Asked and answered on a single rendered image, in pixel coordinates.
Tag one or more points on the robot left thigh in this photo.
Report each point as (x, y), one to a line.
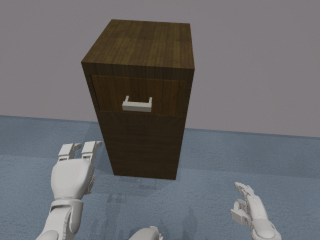
(147, 234)

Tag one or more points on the handle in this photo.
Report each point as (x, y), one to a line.
(137, 106)

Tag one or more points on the robot left shin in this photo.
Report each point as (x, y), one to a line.
(153, 227)

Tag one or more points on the cabinet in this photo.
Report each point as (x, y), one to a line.
(140, 144)

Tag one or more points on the drawer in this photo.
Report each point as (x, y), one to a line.
(167, 95)

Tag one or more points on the left robot hand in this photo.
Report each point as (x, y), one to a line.
(73, 178)

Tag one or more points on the robot left forearm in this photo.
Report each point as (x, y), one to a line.
(63, 221)

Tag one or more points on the robot right forearm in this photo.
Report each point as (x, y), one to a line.
(263, 229)

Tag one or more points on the right robot hand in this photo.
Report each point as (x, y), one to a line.
(245, 212)

